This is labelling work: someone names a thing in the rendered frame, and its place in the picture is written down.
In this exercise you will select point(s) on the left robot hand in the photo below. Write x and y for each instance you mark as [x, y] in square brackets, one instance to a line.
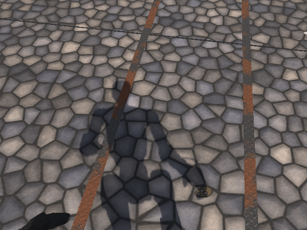
[45, 221]

